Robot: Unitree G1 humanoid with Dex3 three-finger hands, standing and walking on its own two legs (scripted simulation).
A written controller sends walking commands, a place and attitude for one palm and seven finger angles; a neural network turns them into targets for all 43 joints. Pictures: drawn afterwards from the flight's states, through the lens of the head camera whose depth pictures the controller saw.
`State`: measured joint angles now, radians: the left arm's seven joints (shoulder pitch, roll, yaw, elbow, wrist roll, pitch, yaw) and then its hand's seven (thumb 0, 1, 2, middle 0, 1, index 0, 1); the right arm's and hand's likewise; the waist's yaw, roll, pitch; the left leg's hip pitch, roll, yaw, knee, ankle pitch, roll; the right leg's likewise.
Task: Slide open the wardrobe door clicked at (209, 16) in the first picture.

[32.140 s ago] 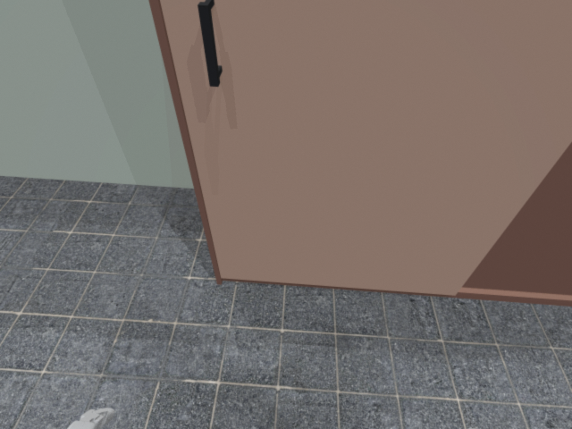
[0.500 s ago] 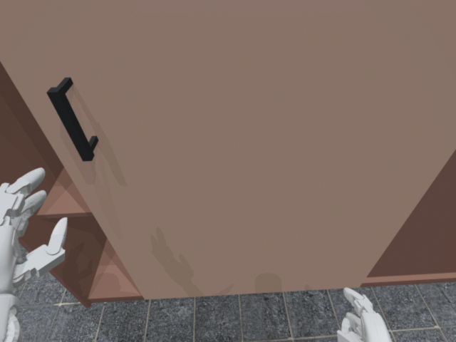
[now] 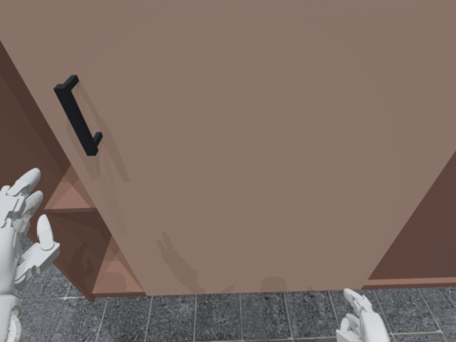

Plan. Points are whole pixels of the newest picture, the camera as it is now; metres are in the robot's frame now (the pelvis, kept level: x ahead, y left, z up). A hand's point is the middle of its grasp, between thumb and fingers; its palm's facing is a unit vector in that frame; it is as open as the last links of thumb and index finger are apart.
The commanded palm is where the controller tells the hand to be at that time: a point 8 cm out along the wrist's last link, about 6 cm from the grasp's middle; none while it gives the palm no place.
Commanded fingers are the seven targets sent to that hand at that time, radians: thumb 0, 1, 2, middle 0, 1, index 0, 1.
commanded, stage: step back with the hand held close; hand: left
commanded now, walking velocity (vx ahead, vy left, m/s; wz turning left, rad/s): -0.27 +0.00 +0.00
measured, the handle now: (82, 117) +0.44 +0.35 +0.19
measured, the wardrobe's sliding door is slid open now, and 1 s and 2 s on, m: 0.25 0.25 0.25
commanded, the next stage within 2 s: stop stepping back and stand still in 0.82 s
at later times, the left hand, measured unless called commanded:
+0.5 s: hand out of the picture +0.11 +0.35 +0.16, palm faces +0.44 -0.77 -0.46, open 7.4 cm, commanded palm +0.04 +0.37 +0.17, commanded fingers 0.00 0.90 0.90 -0.20 -0.30 -0.20 -0.30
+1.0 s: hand out of the picture -0.05 +0.41 +0.17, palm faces +0.44 -0.82 -0.37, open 7.4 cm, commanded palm -0.09 +0.45 +0.17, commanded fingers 0.00 0.90 0.90 -0.20 -0.30 -0.20 -0.30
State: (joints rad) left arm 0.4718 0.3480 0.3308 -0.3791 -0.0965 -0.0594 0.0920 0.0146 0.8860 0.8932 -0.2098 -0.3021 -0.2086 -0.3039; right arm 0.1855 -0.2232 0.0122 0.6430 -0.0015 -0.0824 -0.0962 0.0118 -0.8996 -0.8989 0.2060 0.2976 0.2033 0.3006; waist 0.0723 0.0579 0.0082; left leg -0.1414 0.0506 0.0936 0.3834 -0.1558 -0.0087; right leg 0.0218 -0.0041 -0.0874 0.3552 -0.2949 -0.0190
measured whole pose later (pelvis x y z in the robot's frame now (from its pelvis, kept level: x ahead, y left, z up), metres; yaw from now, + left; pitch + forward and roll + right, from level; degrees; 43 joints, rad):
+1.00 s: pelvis -0.23 +0.15 -0.03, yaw +0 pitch -3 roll -5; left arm 0.49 0.47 0.44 -0.60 -0.06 -0.24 0.12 0.02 0.89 0.89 -0.21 -0.30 -0.21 -0.30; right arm 0.15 -0.20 -0.02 0.58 0.01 -0.08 -0.03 0.01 -0.90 -0.90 0.21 0.30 0.21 0.30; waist 0.05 -0.04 0.02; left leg -0.61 -0.05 0.03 0.99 -0.38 -0.05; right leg -0.29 0.03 0.00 0.60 -0.26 -0.03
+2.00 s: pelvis -0.43 +0.33 -0.02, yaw +0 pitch -2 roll -1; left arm 0.39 0.32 0.39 -0.37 -0.05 -0.15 0.18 0.02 0.89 0.90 -0.20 -0.30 -0.20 -0.30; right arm 0.19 -0.23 -0.03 0.66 0.00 -0.13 -0.09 0.01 -0.90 -0.90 0.20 0.30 0.20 0.30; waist 0.02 -0.04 0.00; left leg -0.35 0.02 0.09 0.67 -0.29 0.05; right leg -0.26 -0.03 0.01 0.83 -0.50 0.02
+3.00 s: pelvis -0.39 +0.36 +0.00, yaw +0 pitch -1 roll +0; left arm 0.26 0.23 0.00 1.09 0.01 0.01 0.02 0.00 0.91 0.89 -0.20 -0.30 -0.20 -0.30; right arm 0.25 -0.19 0.00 1.08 -0.02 0.01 -0.02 0.01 -0.92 -0.90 0.21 0.30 0.20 0.30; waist 0.00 0.03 0.02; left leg -0.19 -0.03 0.12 0.41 -0.22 0.08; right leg -0.14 -0.07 -0.08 0.40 -0.24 0.05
